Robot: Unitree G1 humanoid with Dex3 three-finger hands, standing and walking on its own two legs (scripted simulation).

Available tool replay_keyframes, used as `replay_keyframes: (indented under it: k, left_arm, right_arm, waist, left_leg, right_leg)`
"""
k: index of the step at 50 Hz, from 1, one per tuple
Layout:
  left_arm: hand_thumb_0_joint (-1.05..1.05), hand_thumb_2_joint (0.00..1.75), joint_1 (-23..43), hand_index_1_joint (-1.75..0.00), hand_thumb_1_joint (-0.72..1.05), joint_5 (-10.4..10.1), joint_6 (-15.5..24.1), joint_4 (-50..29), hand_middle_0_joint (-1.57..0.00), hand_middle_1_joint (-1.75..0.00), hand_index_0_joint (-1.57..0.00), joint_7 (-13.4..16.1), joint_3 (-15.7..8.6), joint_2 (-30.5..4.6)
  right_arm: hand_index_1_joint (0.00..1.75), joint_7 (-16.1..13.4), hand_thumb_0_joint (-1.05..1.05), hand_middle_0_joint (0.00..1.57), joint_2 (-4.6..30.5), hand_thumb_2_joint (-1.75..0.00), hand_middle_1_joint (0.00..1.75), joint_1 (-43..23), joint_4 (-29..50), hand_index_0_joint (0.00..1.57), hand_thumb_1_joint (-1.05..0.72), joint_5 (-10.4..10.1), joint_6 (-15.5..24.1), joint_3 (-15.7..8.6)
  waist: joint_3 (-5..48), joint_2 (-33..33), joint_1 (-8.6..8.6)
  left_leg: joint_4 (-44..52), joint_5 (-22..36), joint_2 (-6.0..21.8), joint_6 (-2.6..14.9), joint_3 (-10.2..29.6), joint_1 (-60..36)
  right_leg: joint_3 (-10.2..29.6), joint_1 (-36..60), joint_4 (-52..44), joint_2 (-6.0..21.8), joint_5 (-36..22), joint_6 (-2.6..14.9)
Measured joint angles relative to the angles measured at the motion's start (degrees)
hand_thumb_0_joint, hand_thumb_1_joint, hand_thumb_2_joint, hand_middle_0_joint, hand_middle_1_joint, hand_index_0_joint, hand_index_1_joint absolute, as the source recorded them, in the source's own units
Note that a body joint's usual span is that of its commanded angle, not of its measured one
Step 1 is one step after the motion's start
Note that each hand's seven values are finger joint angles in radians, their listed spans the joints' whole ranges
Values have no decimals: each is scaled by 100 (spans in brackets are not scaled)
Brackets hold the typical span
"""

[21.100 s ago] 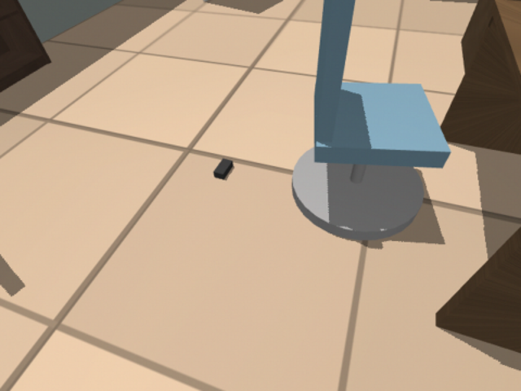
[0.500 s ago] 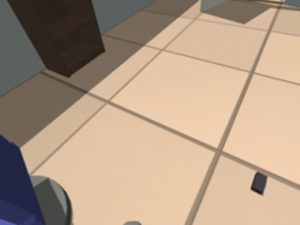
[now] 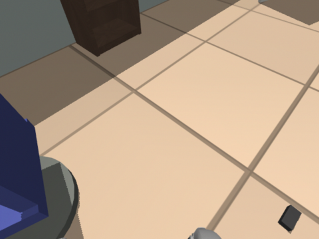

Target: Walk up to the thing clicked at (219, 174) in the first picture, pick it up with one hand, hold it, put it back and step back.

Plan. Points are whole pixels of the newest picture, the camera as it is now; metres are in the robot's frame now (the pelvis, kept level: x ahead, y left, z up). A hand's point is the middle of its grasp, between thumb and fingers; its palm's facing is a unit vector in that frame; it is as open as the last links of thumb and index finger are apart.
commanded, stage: walk up
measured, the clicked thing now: (289, 217) +0.31 -0.69 -0.73
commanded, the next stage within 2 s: stand in 1.04 s
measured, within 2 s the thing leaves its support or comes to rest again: neither
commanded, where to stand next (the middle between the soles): +0.06 +0.00 m, yaw +6 degrees
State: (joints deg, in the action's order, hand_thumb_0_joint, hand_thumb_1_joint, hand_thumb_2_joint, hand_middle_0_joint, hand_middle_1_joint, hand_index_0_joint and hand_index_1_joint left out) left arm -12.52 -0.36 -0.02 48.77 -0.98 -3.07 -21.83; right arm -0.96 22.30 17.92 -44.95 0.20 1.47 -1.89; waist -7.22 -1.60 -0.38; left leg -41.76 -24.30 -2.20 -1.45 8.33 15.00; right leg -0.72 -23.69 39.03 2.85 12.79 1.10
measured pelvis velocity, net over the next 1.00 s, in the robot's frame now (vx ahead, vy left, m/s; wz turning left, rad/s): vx -0.01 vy -0.01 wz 0.16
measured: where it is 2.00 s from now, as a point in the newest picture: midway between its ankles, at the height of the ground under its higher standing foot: outside the picture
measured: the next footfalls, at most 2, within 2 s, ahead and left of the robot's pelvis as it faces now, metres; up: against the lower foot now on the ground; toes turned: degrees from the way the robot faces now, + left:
left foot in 0.32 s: +0.02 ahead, +0.12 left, +0.00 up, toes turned +7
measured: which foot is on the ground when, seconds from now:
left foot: down 0.00-0.02, up 0.04-0.30, down 0.32-1.00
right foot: down 0.00-1.00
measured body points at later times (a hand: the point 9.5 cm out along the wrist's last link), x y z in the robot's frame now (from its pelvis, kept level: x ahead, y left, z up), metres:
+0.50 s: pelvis -0.02 +0.00 +0.01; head +0.00 +0.01 +0.46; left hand +0.01 +0.33 -0.12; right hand +0.07 -0.32 -0.11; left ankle -0.02 +0.11 -0.71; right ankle +0.04 -0.14 -0.69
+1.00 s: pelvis -0.01 -0.01 +0.03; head +0.00 -0.01 +0.48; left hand +0.03 +0.31 -0.10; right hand +0.15 -0.28 -0.10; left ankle -0.02 +0.11 -0.71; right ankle +0.03 -0.14 -0.71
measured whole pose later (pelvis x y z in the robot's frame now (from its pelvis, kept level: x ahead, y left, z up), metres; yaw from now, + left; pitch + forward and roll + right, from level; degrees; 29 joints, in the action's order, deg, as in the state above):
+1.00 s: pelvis -0.01 -0.01 +0.03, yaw +9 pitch -2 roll +0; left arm -5.6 0.0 1.6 63.0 -0.4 0.3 -20.8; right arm 1.3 19.8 4.6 -61.7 0.7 0.8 0.0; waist -2.0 0.1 -1.2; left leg -26.4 -13.6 -0.4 -0.2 2.1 11.0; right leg -1.3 -11.4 26.1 2.2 12.8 -1.3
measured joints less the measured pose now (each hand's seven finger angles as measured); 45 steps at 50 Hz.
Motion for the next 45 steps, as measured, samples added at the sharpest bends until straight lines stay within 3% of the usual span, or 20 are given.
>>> replay_keyframes:
  k: [3,5,7,14,18,20,22,25,27,29,31,35,45]
  left_arm:
    - [1,90,254,-30,91,58,70,-16,-21,-30,-21,26,58,176]
    - [1,90,393,-30,91,90,59,-60,-21,-30,-21,21,89,219]
    - [1,90,475,-30,90,126,42,-88,-21,-30,-21,40,116,255]
    - [1,90,482,-30,90,219,-32,-5,-21,-30,-21,43,21,8]
    - [1,90,464,-30,90,131,-154,165,-21,-30,-21,67,-55,-231]
    - [1,90,333,-30,90,78,-220,351,-21,-30,-21,97,-58,-210]
    - [1,90,258,-30,91,46,-245,535,-21,-30,-21,75,-40,-208]
    - [1,90,165,-30,91,2,-183,662,-20,-30,-21,53,-37,-245]
    - [1,90,127,-30,91,-1,-130,765,-20,-30,-21,61,-15,-228]
    - [1,90,140,-30,91,20,-54,894,-20,-30,-21,105,24,-107]
    - [1,90,131,-30,91,67,31,969,-20,-30,-21,116,110,31]
    - [1,90,149,-30,91,51,48,1072,-21,-30,-21,70,266,139]
    - [1,90,536,-30,90,24,142,1295,-21,-30,-21,61,352,141]
  right_arm:
    - [30,-77,1,21,112,-90,30,-328,-48,21,-90,-78,-152,-70]
    - [30,-97,1,21,116,-90,30,-432,-105,21,-90,-55,-198,-69]
    - [30,-43,1,21,154,-90,30,-479,-174,21,-90,-38,-203,-75]
    - [30,176,0,21,157,-90,30,-391,-510,21,-91,76,-236,-104]
    - [30,187,0,21,52,-90,30,-257,-784,21,-91,158,-174,-118]
    - [30,200,1,21,52,-90,30,-171,-862,21,-90,207,-190,-91]
    - [30,179,1,21,33,-90,30,-129,-941,21,-90,222,-190,-66]
    - [30,136,1,21,-39,-90,30,-172,-1016,21,-90,202,-129,-1]
    - [30,149,1,21,-46,-90,30,-260,-1028,21,-90,185,-100,20]
    - [30,145,1,21,4,-90,30,-428,-1051,21,-90,142,-124,22]
    - [30,117,1,21,24,-90,30,-578,-1064,21,-90,76,-149,21]
    - [30,116,1,21,-45,-90,30,-806,-1150,21,-90,56,-73,42]
    - [30,211,1,21,-239,-90,30,-1274,-1473,21,-90,43,-64,165]
  waist:
    - [-181,385,33]
    - [-222,358,-7]
    - [-200,368,-43]
    - [89,328,-141]
    - [120,-48,-135]
    - [272,-14,-41]
    - [356,53,103]
    - [367,-37,82]
    - [336,-38,43]
    - [221,143,-12]
    - [165,324,-18]
    - [238,209,-53]
    - [465,184,-104]
  left_leg:
    - [-1048,-312,10,219,83,487]
    - [-1724,-771,-103,277,-234,790]
    - [-1941,-801,-80,294,-497,946]
    - [-774,-430,181,247,-788,656]
    - [-4,328,4,240,-1014,278]
    - [-34,275,44,294,-947,305]
    - [55,316,87,338,-771,316]
    - [279,468,91,249,-732,311]
    - [271,465,118,208,-722,354]
    - [137,391,262,161,-665,377]
    - [109,409,352,175,-558,366]
    - [585,620,154,135,-635,123]
    - [1206,925,158,136,-627,-230]
  right_leg:
    - [-217,-47,195,-71,132,-90]
    - [-230,-54,250,105,152,-58]
    - [-262,-14,153,232,97,-39]
    - [-441,-119,119,327,60,-7]
    - [-340,-261,586,555,443,-54]
    - [-146,-315,870,321,1188,-32]
    - [-28,-279,1158,104,1452,-7]
    - [124,-83,997,2,1291,20]
    - [79,258,399,-29,1178,9]
    - [3,554,-187,-173,516,-119]
    - [-97,678,-358,-266,400,-183]
    - [-33,708,-350,-50,447,-231]
    - [-50,1050,-941,-51,164,-237]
